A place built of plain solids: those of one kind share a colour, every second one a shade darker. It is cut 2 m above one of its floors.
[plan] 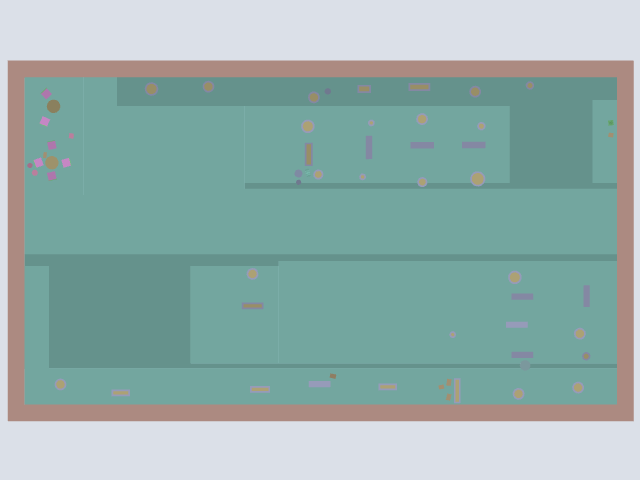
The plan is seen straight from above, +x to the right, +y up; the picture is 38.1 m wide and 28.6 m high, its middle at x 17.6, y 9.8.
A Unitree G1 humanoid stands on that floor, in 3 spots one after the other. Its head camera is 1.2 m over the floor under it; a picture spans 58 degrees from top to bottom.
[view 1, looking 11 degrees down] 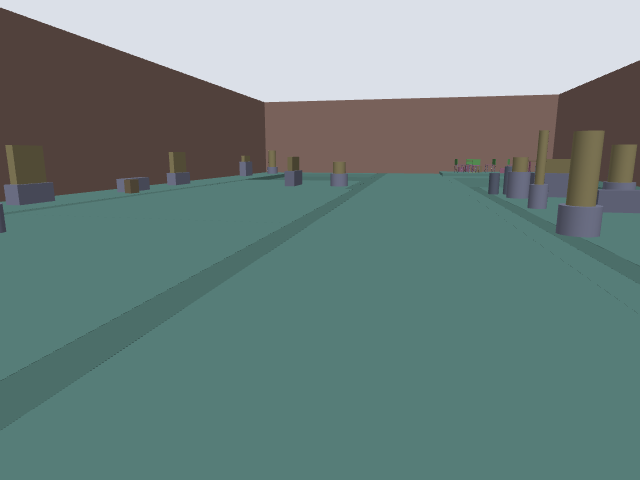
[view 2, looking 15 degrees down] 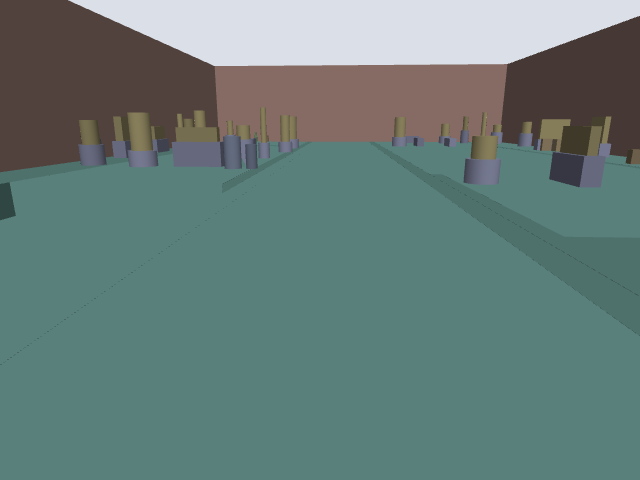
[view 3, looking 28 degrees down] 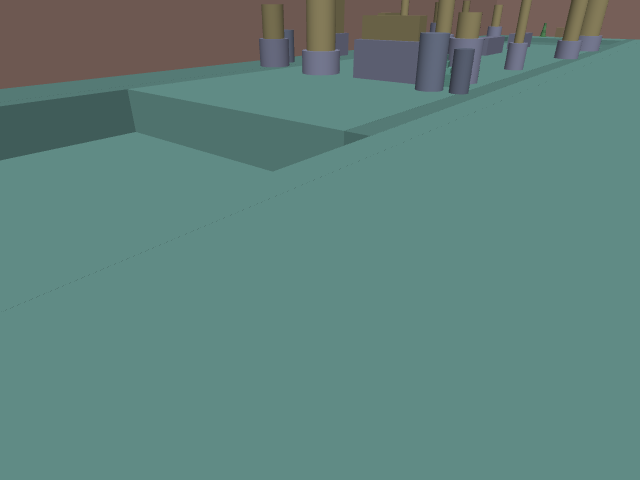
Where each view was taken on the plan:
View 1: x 31.06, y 10.70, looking -168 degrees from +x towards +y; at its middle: floor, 6.29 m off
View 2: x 4.24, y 10.70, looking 3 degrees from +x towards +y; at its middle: floor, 4.64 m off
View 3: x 9.16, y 10.35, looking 39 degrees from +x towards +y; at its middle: floor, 2.56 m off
